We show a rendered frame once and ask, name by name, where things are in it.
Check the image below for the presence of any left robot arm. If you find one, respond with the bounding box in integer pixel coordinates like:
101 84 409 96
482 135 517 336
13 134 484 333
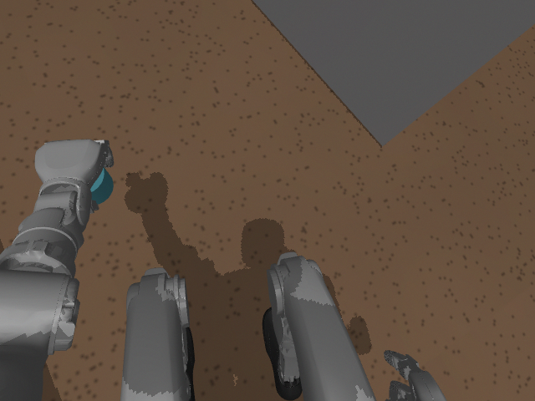
0 178 92 401

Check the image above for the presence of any tin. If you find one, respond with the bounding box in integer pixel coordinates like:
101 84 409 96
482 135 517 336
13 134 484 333
90 168 114 204

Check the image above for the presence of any right robot foot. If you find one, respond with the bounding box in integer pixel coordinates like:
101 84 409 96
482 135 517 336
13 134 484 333
262 307 303 401

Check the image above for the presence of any right robot hand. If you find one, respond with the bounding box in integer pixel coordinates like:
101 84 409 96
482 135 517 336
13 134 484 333
384 350 446 401

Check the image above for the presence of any left robot hand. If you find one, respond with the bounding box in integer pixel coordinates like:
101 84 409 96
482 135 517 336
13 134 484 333
34 140 114 214

